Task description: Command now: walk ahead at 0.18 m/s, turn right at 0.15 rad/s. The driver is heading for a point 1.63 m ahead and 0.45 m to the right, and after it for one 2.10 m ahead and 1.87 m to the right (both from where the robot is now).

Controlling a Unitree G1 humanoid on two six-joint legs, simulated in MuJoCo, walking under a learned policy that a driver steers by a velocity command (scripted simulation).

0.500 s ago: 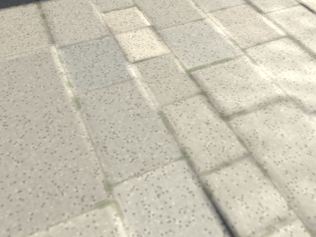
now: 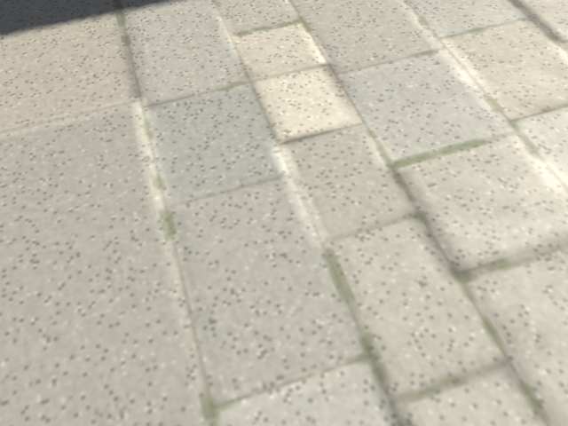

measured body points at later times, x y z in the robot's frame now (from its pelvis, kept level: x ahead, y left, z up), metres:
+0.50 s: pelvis +0.06 +0.01 +0.00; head +0.10 +0.00 +0.45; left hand +0.25 +0.26 -0.11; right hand +0.13 -0.29 -0.11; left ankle +0.11 +0.13 -0.74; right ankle +0.04 -0.12 -0.70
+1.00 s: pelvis +0.05 -0.04 +0.00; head +0.06 -0.06 +0.45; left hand +0.32 +0.13 -0.09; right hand +0.03 -0.35 -0.12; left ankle +0.14 +0.10 -0.71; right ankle +0.03 -0.12 -0.74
